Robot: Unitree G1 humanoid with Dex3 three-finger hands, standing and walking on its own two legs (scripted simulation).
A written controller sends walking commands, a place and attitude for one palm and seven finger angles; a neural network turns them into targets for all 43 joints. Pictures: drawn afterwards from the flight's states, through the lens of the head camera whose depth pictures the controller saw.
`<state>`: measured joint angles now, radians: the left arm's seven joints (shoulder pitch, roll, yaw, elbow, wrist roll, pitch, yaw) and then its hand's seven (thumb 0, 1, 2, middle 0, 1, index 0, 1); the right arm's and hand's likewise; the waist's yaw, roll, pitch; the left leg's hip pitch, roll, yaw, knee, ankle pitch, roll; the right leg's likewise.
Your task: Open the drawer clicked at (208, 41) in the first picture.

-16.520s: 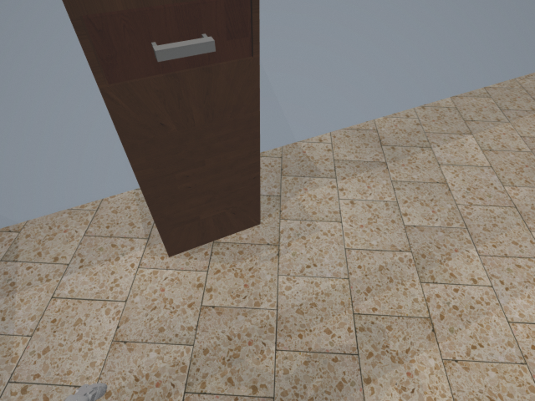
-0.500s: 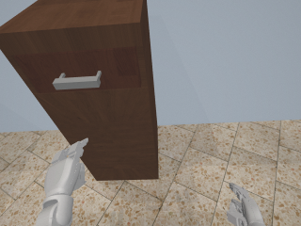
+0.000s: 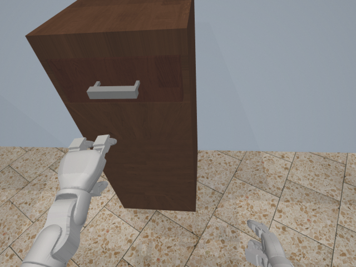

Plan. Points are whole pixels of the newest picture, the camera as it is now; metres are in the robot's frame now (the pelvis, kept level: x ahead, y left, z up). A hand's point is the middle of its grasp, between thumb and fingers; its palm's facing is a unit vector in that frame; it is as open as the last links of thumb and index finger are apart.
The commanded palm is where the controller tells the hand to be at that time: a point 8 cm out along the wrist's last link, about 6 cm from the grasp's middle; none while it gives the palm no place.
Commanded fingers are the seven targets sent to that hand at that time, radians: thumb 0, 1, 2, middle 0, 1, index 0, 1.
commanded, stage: raise the hand with hooked fingers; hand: left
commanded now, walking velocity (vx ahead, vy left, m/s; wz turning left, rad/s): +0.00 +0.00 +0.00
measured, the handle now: (115, 88) +0.55 +0.25 +0.13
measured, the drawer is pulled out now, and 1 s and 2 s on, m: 0.00 0.00 0.00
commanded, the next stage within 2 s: move the hooked fingers above the handle in 1.26 s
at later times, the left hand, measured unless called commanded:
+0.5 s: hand (62, 129) +0.32 +0.27 +0.18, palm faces +0.18 -0.04 -0.98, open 13.4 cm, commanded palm +0.28 +0.27 +0.24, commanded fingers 0.00 -0.50 0.30 -0.30 -1.20 -0.30 -1.20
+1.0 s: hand (57, 119) +0.32 +0.27 +0.21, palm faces +0.07 -0.03 -1.00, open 13.8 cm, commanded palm +0.28 +0.28 +0.29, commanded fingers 0.00 -0.50 0.30 -0.30 -1.20 -0.30 -1.20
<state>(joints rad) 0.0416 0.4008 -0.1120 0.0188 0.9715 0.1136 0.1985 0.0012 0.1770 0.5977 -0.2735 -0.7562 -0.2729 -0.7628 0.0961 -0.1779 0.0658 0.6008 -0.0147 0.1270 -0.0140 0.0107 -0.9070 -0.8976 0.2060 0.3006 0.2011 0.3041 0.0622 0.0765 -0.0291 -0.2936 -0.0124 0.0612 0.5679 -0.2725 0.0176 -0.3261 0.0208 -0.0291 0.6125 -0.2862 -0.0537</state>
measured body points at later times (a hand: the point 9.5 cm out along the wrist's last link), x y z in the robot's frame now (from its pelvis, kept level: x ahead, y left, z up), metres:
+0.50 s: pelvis +0.02 +0.03 +0.02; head +0.02 -0.02 +0.46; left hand +0.31 +0.27 +0.24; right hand +0.27 -0.16 -0.08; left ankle +0.02 +0.11 -0.73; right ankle +0.03 -0.08 -0.73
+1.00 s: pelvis +0.01 +0.03 +0.02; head +0.02 -0.01 +0.46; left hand +0.31 +0.27 +0.26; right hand +0.22 -0.18 -0.10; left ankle +0.02 +0.11 -0.73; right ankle +0.03 -0.08 -0.73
